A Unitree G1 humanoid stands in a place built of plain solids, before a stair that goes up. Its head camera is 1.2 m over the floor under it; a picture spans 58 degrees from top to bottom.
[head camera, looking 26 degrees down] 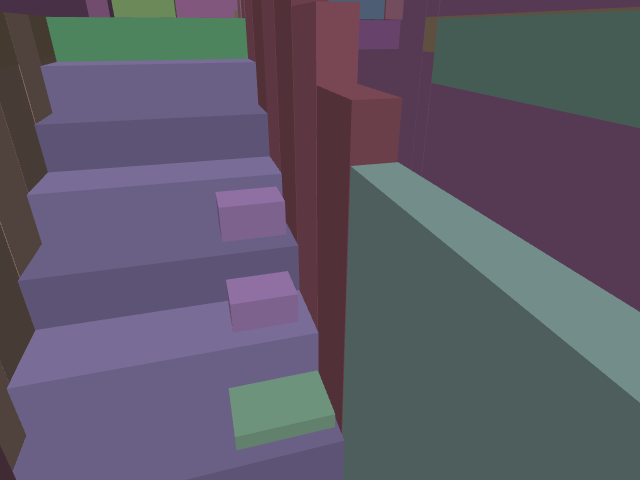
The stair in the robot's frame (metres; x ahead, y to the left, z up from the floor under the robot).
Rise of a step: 0.18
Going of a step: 0.26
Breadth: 0.85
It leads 16 degrees to the left of straight ahead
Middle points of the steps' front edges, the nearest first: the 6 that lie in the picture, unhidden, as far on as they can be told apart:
0.96 0.41 0.36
1.21 0.48 0.54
1.45 0.55 0.71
1.70 0.62 0.89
1.94 0.69 1.07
2.19 0.76 1.25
